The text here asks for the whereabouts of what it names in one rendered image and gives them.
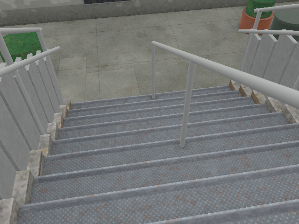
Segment stairs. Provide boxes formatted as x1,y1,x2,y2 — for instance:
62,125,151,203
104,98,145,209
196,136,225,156
16,85,299,224

